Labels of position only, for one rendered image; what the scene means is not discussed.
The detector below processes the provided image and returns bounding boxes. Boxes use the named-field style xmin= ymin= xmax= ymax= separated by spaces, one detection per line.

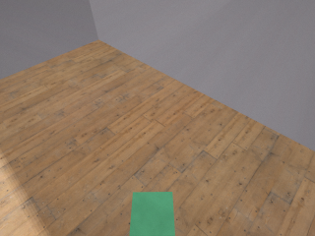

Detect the carton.
xmin=129 ymin=192 xmax=175 ymax=236

